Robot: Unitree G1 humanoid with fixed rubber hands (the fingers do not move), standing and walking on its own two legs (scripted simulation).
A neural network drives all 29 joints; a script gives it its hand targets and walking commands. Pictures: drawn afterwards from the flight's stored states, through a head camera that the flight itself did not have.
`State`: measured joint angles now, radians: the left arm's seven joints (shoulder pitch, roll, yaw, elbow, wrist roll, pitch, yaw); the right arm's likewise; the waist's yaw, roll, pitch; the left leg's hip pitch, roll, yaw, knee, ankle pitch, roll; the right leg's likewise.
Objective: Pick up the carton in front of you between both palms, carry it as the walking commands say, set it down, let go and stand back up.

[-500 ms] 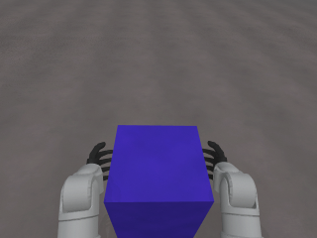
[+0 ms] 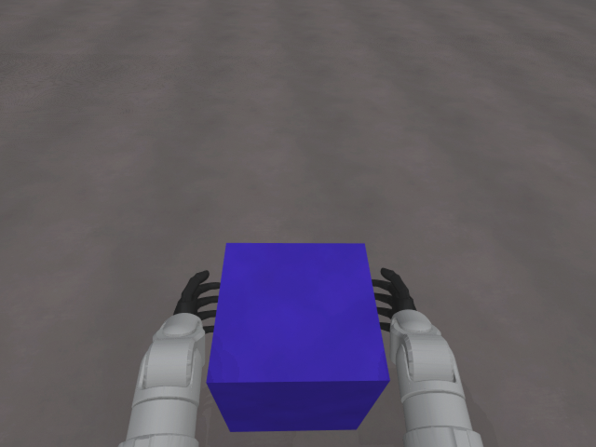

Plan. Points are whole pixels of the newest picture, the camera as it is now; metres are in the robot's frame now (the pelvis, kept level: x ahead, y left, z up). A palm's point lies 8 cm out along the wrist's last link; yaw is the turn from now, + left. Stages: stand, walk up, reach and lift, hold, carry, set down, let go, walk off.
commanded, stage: carry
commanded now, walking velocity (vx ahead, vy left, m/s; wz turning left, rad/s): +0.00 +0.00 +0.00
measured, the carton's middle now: (294, 341) +0.30 +0.00 -0.06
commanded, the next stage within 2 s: hold in 1.48 s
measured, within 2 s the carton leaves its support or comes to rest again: neither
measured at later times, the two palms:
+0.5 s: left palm (179, 356) +0.23 +0.15 +0.04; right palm (416, 352) +0.24 -0.15 +0.04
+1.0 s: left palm (185, 370) +0.22 +0.14 +0.04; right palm (428, 367) +0.22 -0.16 +0.04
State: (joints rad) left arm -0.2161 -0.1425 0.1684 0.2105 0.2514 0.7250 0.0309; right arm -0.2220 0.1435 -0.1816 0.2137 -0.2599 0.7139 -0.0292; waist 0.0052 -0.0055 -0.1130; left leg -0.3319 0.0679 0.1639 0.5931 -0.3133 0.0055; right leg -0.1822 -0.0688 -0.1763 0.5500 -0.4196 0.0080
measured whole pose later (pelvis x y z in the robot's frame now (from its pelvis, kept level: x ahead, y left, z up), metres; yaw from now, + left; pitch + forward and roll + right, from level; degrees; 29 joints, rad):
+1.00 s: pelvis -0.07 -0.01 +0.00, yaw +0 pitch +1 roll +0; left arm -0.21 -0.14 0.16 0.18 0.24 0.75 0.03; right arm -0.22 0.14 -0.17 0.19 -0.25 0.74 -0.03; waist 0.00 0.00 -0.09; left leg -0.37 0.09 0.16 0.52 -0.16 0.00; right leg -0.25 -0.05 -0.18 0.55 -0.32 -0.03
